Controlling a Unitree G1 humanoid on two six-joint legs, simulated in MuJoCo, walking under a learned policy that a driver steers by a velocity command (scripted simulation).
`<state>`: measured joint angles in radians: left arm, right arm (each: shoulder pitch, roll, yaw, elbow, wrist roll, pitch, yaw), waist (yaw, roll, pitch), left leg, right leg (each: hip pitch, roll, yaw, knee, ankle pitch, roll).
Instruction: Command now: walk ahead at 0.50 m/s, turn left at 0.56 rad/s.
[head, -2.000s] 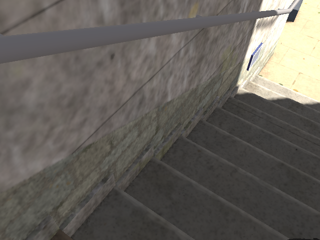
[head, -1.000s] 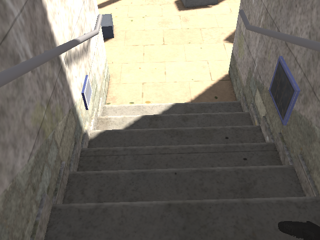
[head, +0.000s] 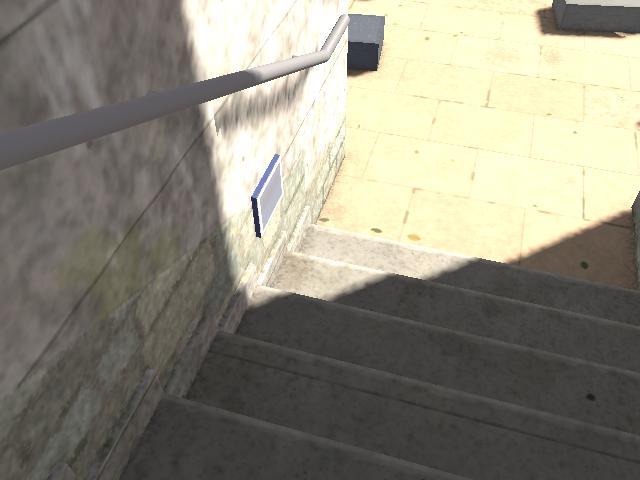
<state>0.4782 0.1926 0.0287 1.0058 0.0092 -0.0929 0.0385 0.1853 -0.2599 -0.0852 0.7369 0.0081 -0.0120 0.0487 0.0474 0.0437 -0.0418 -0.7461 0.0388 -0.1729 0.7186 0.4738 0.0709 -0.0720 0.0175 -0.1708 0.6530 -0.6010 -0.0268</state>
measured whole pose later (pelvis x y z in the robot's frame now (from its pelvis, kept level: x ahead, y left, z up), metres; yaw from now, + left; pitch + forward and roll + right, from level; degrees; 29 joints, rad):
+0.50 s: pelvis +0.28 +0.03 -0.13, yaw +0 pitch +2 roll +2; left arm 0.26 0.27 0.08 0.80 -0.02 -0.01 0.02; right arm 0.37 -0.23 -0.06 0.96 -0.01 -0.09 0.01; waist -0.02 -0.06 -0.03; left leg -0.25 0.00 0.11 0.59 -0.38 0.03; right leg -0.76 -0.05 0.20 1.00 0.12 -0.01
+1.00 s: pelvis +0.53 -0.11 -0.27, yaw -19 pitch +2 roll +0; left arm 0.40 0.17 0.04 0.90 0.00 -0.02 0.01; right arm 0.15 -0.23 -0.05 0.77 -0.03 -0.09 -0.05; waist 0.02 0.03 0.00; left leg -0.82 0.08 -0.07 1.19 -0.10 -0.04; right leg -0.30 0.15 0.12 0.61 -0.33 -0.09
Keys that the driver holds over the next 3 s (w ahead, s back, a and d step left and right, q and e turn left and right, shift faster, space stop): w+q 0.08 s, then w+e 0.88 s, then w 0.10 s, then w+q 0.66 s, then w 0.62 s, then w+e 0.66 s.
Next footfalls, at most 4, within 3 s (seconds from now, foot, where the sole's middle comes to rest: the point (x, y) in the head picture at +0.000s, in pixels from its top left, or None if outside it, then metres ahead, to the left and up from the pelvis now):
0.16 left None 0.27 0.14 -0.89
0.76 right None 0.53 -0.19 -1.04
1.32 left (380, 415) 0.91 -0.09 -1.19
1.82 right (452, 367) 1.18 -0.35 -1.34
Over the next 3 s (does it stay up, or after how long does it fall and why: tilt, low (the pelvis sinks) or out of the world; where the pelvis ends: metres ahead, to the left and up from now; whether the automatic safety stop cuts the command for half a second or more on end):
stays up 1.70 -0.17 -0.79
